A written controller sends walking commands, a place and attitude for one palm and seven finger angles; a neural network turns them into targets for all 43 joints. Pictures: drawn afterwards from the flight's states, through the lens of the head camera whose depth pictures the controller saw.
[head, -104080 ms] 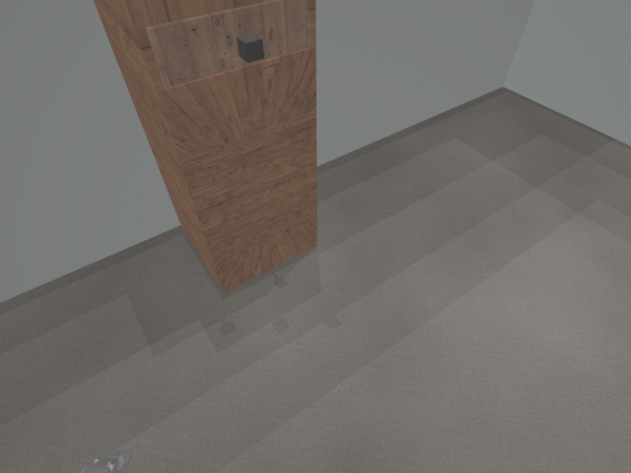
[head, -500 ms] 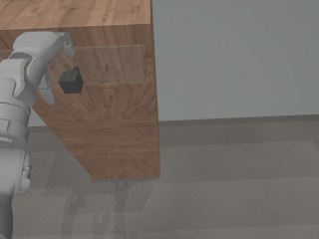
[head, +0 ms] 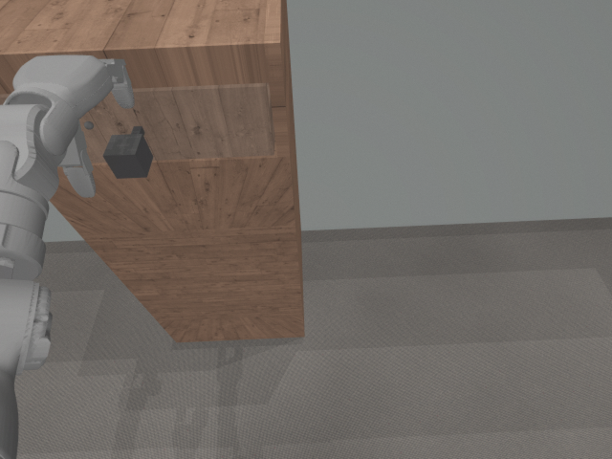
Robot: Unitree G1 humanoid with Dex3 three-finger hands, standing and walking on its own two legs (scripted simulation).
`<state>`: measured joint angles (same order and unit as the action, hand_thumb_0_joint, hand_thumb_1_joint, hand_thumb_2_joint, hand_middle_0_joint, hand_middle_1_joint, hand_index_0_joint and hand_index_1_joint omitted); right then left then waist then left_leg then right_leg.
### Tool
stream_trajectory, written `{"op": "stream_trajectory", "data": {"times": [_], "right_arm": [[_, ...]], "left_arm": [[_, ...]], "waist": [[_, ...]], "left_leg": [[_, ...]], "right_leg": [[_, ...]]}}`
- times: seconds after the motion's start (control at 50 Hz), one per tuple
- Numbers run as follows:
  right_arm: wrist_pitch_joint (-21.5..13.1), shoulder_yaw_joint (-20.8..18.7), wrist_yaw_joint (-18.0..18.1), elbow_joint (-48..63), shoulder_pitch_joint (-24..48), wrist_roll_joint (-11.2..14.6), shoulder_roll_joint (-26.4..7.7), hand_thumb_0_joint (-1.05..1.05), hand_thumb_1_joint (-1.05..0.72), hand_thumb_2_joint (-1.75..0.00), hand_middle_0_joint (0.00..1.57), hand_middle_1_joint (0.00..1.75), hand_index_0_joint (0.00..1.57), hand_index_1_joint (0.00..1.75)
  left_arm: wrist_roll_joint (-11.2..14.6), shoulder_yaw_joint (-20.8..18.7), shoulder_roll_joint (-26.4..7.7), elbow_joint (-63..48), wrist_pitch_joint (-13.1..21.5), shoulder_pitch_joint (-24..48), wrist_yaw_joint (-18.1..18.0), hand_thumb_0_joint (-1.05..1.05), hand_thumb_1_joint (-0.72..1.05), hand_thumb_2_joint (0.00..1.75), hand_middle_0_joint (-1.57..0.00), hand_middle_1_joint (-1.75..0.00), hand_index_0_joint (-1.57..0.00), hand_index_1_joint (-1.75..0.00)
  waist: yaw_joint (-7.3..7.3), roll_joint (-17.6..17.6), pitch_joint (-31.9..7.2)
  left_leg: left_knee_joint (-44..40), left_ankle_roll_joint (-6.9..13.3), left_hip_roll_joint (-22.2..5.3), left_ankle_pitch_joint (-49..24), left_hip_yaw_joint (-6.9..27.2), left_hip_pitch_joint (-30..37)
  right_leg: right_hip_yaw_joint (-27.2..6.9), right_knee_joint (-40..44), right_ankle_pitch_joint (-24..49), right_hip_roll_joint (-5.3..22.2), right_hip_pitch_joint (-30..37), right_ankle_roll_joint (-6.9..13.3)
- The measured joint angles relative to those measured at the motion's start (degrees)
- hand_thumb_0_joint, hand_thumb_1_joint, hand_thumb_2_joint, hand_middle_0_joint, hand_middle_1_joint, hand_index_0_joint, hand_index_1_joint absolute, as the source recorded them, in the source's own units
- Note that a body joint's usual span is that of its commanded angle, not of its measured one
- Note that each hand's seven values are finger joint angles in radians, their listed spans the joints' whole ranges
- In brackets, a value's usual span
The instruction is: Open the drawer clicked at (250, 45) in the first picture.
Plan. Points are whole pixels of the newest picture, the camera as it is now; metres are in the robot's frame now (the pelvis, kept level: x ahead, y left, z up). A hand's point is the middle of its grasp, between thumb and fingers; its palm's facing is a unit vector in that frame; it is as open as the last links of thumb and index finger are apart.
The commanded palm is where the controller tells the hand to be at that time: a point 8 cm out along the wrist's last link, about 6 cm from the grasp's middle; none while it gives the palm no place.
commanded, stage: lift the fingers back up to retry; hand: left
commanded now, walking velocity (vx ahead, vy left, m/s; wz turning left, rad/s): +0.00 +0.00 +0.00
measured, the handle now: (133, 146) +0.50 +0.26 +0.12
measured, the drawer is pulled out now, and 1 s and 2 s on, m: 0.00 0.00 0.00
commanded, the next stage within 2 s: re-aim the fingers above the handle in 0.56 s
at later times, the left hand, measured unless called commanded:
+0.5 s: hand (88, 125) +0.47 +0.28 +0.19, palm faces -0.04 +0.03 -1.00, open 13.4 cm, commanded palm +0.47 +0.28 +0.26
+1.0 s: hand (88, 124) +0.47 +0.28 +0.19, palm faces -0.05 +0.04 -1.00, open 13.4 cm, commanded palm +0.47 +0.27 +0.26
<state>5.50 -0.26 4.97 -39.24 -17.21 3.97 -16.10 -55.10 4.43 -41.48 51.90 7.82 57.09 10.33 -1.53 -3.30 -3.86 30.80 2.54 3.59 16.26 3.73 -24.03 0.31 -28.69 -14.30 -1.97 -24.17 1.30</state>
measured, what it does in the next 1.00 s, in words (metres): stands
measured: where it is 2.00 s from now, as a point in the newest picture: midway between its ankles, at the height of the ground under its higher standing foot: outside the picture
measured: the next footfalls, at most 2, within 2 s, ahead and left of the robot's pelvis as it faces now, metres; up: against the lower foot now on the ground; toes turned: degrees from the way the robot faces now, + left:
none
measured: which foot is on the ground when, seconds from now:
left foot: down 0.00-1.00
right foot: down 0.00-1.00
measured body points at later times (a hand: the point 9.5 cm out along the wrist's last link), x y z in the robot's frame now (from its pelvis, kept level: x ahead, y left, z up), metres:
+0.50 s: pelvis +0.00 +0.01 +0.00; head +0.05 -0.01 +0.45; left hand +0.46 +0.28 +0.24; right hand +0.08 -0.26 -0.13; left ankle -0.02 +0.09 -0.73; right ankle -0.01 -0.11 -0.73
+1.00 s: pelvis +0.00 +0.01 +0.00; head +0.05 -0.01 +0.45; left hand +0.47 +0.27 +0.24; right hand +0.07 -0.26 -0.13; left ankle -0.02 +0.09 -0.73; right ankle -0.01 -0.11 -0.73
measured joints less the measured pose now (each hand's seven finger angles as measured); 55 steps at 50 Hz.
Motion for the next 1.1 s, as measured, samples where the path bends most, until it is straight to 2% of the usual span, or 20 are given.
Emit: {"op": "stream_trajectory", "data": {"times": [0.32, 0.78, 1.1], "right_arm": [[0.92, -0.41, -0.51, 0.31, 0.14, -0.34, 0.01, 0.0, -0.91, -0.89, 0.2, 0.3, 0.2, 0.3], [0.51, -0.26, -0.76, 0.42, -0.12, -0.41, 0.25, 0.0, -0.91, -0.89, 0.2, 0.3, 0.2, 0.3], [0.08, -0.23, -0.56, -0.3, -0.5, -0.21, 0.04, 0.01, -0.91, -0.89, 0.2, 0.3, 0.2, 0.3]], "left_arm": [[0.1, -1.68, 0.6, -2.07, 1.08, -1.84, -0.98, 0.0, -0.49, 0.3, -0.38, -1.21, -0.4, -1.21], [-0.58, -0.44, 1.21, -0.89, -0.2, -0.58, -1.58, 0.0, -0.49, 0.3, -0.39, -1.21, -0.4, -1.21], [0.11, 0.27, 1.13, -0.48, -0.67, 0.11, -1.19, 0.0, -0.49, 0.3, -0.37, -1.21, -0.42, -1.21]], "waist": [[0.27, -0.01, -0.15], [-0.04, 0.06, -0.14], [0.12, 0.12, -0.04]], "left_leg": [[0.34, 0.47, 0.26, 0.36, -0.45, 0.1], [0.23, 0.69, 0.54, -0.08, -0.61, -0.08], [0.06, 0.49, 0.42, -0.11, -0.27, 0.04]], "right_leg": [[-0.43, -0.29, -0.28, 0.24, 0.06, -0.43], [-0.56, -0.21, 0.11, 0.55, -0.12, -0.72], [-0.21, -0.06, 0.07, 0.43, 0.05, -0.5]]}}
